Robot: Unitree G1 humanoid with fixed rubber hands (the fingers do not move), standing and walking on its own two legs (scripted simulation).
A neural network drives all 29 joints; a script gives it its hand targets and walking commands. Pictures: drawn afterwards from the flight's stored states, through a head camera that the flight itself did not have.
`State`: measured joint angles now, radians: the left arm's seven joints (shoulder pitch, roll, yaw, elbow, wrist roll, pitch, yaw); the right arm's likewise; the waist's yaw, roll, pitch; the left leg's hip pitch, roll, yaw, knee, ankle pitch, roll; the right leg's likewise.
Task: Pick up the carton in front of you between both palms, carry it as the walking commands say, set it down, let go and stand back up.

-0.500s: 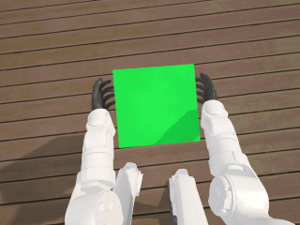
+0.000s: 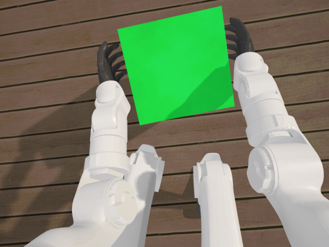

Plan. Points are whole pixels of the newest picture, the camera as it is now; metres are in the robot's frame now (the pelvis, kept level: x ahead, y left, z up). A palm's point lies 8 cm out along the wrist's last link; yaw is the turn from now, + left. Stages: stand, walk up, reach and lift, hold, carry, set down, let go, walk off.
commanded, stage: set down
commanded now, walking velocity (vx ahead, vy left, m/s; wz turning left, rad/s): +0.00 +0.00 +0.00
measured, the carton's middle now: (175, 72) +0.51 +0.03 -0.22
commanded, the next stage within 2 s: none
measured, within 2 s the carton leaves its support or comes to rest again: rests again in 1.02 s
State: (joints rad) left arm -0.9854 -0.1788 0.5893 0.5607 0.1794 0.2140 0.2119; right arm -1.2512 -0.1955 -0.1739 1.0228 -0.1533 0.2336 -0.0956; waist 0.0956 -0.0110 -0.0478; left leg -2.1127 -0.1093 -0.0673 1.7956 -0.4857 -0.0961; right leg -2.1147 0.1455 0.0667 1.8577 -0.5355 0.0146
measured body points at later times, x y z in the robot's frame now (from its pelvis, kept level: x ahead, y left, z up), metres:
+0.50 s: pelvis +0.00 -0.01 -0.07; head +0.36 -0.03 +0.20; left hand +0.49 +0.18 -0.23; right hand +0.58 -0.10 -0.24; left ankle +0.12 +0.13 -0.43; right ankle +0.09 -0.10 -0.43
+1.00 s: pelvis +0.00 -0.01 -0.08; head +0.36 -0.04 +0.19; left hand +0.50 +0.18 -0.24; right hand +0.58 -0.11 -0.25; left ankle +0.12 +0.13 -0.43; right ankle +0.10 -0.10 -0.43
